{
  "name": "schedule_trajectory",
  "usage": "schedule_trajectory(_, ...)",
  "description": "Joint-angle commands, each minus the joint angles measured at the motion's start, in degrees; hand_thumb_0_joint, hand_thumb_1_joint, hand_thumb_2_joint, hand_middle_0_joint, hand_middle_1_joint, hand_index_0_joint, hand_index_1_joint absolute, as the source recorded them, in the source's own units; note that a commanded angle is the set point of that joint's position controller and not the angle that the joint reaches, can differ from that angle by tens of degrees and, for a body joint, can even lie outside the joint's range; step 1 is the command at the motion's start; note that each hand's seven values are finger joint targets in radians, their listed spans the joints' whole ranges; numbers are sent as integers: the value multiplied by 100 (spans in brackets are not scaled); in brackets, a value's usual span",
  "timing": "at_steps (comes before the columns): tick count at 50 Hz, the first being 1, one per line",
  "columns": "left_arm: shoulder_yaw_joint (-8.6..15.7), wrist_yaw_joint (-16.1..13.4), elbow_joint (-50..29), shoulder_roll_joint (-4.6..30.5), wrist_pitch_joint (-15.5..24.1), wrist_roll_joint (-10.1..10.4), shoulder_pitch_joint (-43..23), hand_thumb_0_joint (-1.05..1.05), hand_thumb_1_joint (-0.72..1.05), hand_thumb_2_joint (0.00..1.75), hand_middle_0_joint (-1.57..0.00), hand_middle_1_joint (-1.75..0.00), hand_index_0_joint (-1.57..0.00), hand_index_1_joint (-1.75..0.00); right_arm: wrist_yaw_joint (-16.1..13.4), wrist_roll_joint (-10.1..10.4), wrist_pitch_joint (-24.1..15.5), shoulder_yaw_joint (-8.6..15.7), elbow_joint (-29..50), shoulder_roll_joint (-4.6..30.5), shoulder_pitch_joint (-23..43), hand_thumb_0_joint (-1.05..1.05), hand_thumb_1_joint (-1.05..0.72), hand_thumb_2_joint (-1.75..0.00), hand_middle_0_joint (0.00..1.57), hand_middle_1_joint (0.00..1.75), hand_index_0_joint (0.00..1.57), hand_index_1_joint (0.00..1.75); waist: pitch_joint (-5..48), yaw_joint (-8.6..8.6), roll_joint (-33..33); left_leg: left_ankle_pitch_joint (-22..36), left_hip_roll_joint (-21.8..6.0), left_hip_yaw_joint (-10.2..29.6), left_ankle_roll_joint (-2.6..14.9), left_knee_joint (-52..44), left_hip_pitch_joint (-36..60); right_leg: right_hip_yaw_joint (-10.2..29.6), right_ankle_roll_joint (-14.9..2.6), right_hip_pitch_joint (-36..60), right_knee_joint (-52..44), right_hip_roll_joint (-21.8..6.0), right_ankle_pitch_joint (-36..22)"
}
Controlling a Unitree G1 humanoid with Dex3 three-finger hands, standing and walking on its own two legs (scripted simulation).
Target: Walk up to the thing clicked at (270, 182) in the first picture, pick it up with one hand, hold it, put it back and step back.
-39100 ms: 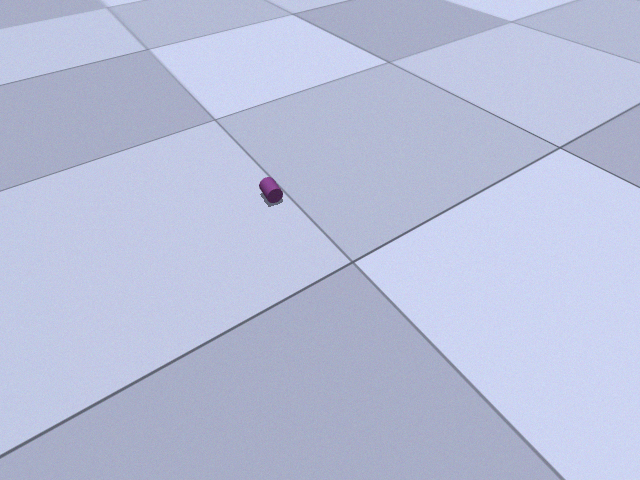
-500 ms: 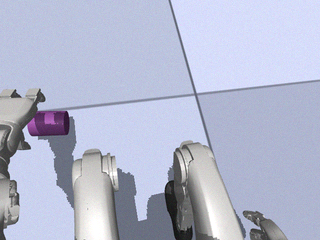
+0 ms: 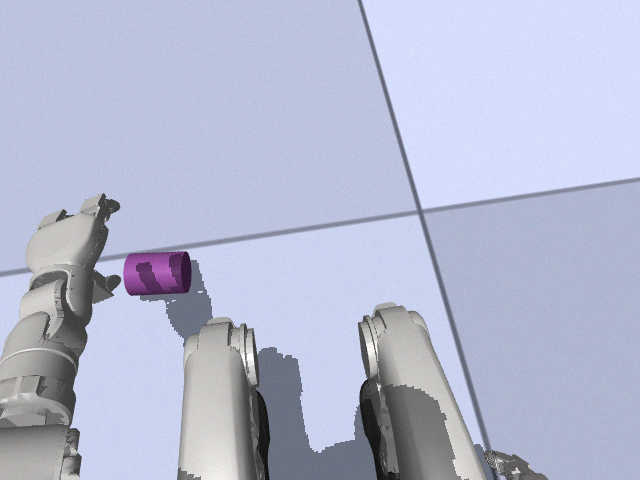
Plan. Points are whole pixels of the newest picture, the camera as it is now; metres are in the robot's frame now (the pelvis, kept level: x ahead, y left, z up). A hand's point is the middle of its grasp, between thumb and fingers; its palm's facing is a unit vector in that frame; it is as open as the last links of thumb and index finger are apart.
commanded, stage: home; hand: left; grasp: from above
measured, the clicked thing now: (159, 273) +0.45 +0.30 -0.37
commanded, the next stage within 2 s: none
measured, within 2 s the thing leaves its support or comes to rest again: neither
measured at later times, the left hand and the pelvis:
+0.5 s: hand (26, 389) +0.25 +0.23 +0.10, palm faces -0.03 -0.89 -0.45, open 7.4 cm; pelvis +0.02 +0.00 +0.19, yaw +5 degrees
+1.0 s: hand out of the picture +0.22 +0.20 +0.27, palm faces +0.19 -0.96 -0.20, open 7.4 cm; pelvis +0.08 +0.00 +0.31, yaw +7 degrees
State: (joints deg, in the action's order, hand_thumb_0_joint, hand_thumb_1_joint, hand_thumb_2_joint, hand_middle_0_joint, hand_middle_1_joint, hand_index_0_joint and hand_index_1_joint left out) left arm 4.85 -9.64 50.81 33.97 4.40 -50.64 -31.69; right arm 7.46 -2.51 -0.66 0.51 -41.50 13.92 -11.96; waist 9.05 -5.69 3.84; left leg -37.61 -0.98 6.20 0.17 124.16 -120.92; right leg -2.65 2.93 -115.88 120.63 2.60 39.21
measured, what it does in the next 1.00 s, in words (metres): rises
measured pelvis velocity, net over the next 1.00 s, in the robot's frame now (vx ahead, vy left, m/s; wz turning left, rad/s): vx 0.08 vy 0.00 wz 0.13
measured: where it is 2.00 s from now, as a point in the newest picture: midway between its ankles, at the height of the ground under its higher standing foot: (321, 464)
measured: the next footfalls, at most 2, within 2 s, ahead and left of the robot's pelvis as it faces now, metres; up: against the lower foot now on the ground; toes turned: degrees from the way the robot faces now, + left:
none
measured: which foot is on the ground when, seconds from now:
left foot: down 0.00-1.00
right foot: down 0.00-1.00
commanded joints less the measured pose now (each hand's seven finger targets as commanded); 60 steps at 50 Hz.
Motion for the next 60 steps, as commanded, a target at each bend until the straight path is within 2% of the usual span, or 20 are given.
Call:
schedule_trajectory(1,391,337,-2335,1177,-154,1119,-333,0,76,89,-20,-34,-20,-34,-263,188,-164,515,712,1226,-419,0,-90,-90,20,30,20,30,3706,156,143,595,66,-285,229,-2086,3100,-195,-425,2678,-2119,80,-1109)
schedule_trajectory(4,321,503,-2986,882,-240,1619,213,0,90,90,-20,-30,-20,-30,-388,263,-211,504,885,1146,-197,0,-90,-90,20,30,20,30,3369,223,229,381,31,-292,212,-2475,3410,-117,-443,2824,-2504,50,-877)
schedule_trajectory(5,235,526,-3022,655,-281,1727,592,0,90,90,-20,-30,-20,-30,-422,280,-224,487,928,1093,-129,0,-90,-90,20,30,20,30,3189,205,233,370,22,-310,203,-2631,3500,-94,-447,2959,-2650,48,-863)
schedule_trajectory(6,372,517,-3320,763,-311,1821,541,0,90,90,-20,-30,-20,-30,-469,310,-243,467,963,1106,-89,0,-90,-90,20,30,20,30,3246,235,265,312,24,-292,202,-2761,3641,-68,-453,3061,-2745,34,-802)
schedule_trajectory(7,367,516,-3259,641,-382,1906,869,0,90,90,-20,-30,-20,-30,-514,337,-255,443,991,1065,-20,0,-90,-90,20,30,20,30,3057,289,257,255,15,-286,189,-2940,3782,-52,-457,3128,-2857,27,-746)
schedule_trajectory(8,259,536,-3468,429,-440,2046,1026,0,90,90,-20,-30,-20,-30,-552,350,-275,452,1047,1064,57,0,-90,-90,20,30,20,30,2919,260,319,196,2,-263,176,-3141,3952,-49,-463,3133,-2970,12,-697)
schedule_trajectory(10,314,527,-4004,378,-584,2257,1203,0,90,90,-20,-30,-20,-30,-638,394,-337,451,1153,1078,158,0,-90,-90,20,30,20,30,3066,325,622,192,-23,-175,124,-3522,4501,-49,-473,3350,-3117,-12,-720)
schedule_trajectory(12,183,548,-4051,29,-809,2550,1838,0,90,90,-20,-30,-20,-30,-707,417,-398,432,1243,1034,289,0,-90,-90,20,30,20,30,2790,266,447,242,-26,-137,110,-3816,4741,-71,-455,3546,-3371,-18,-740)
schedule_trajectory(15,200,549,-4624,-83,-1091,3014,2072,0,90,90,-20,-30,-20,-30,-833,450,-491,394,1384,1012,433,0,-90,-90,20,30,20,30,2714,237,488,101,-15,-87,106,-4253,5232,-25,-434,3950,-3800,-31,-646)
schedule_trajectory(18,-10,586,-4869,-451,-1364,3475,2615,0,90,90,-20,-30,-20,-30,-943,470,-603,321,1516,952,573,0,-90,-90,20,30,20,30,2271,131,473,-107,-20,16,95,-4725,5568,-17,-421,4183,-4173,-40,-491)
schedule_trajectory(19,140,566,-5031,-374,-1444,3636,2731,0,90,90,-20,-30,-20,-30,-987,481,-636,310,1570,947,559,0,-90,-90,20,30,20,30,2276,181,473,-152,-17,25,98,-4861,5762,13,-416,4367,-4334,-48,-473)
schedule_trajectory(21,131,555,-5360,-450,-1618,3962,3039,0,90,90,-20,-30,-20,-30,-1068,495,-697,276,1644,872,521,0,-90,-90,20,30,20,30,2325,200,494,126,1,-59,80,-5070,6154,46,-420,4754,-4659,-55,-646)
schedule_trajectory(24,51,514,-5506,-720,-1857,4388,3508,0,90,90,-20,-30,-20,-30,-1181,497,-792,182,1704,769,418,0,-90,-90,20,30,20,30,1982,128,361,318,14,-45,73,-5487,6508,58,-409,5251,-5124,-61,-780)
schedule_trajectory(29,89,464,-5786,-1003,-2220,4818,4275,0,90,90,-20,-30,-20,-30,-1416,496,-932,72,1746,631,151,0,-90,-90,20,30,20,30,1692,120,235,1105,2,-38,37,-6121,7267,54,-402,6147,-5811,-67,-1383)
schedule_trajectory(34,151,456,-6294,-1341,-2606,5239,5027,0,90,90,-20,-30,-20,-30,-1660,473,-1065,-50,1905,513,-80,0,-90,-90,20,30,20,30,1311,192,163,1514,35,-108,28,-6762,7870,-6,-378,7004,-6547,-60,-1739)
schedule_trajectory(39,122,525,-6864,-1538,-2849,5457,5785,0,90,90,-20,-30,-20,-30,-1824,434,-1209,-70,2050,435,-214,0,-90,-90,20,30,20,30,991,270,170,2141,52,-206,5,-7208,8358,-96,-367,7641,-7062,-25,-2232)
schedule_trajectory(44,45,643,-6906,-1649,-2916,5451,6076,0,90,90,-20,-30,-20,-30,-1907,388,-1353,-53,2117,429,-234,0,-90,-90,20,30,20,30,523,238,-227,2075,98,-282,72,-7409,8431,-94,-329,7856,-7455,-36,-2168)
schedule_trajectory(45,67,671,-6950,-1610,-2918,5442,6112,0,90,90,-20,-30,-20,-30,-1911,379,-1374,-37,2130,434,-225,0,-90,-90,20,30,20,30,459,290,-252,2044,106,-290,85,-7447,8445,-100,-312,7906,-7523,-44,-2130)
schedule_trajectory(51,75,814,-6845,-1584,-2869,5390,5971,0,90,90,-20,-30,-20,-30,-1911,323,-1540,26,2090,524,-166,0,-90,-90,20,30,20,30,209,264,-258,1917,103,-363,77,-7561,8564,-113,-286,7862,-7616,-69,-1959)
schedule_trajectory(60,65,848,-6944,-1524,-2755,5326,5815,0,90,90,-20,-30,-20,-30,-1879,288,-1675,22,2023,548,-96,0,-90,-90,20,30,20,30,384,304,-93,2004,118,-362,57,-7572,8760,-82,-280,7994,-7601,-102,-2082)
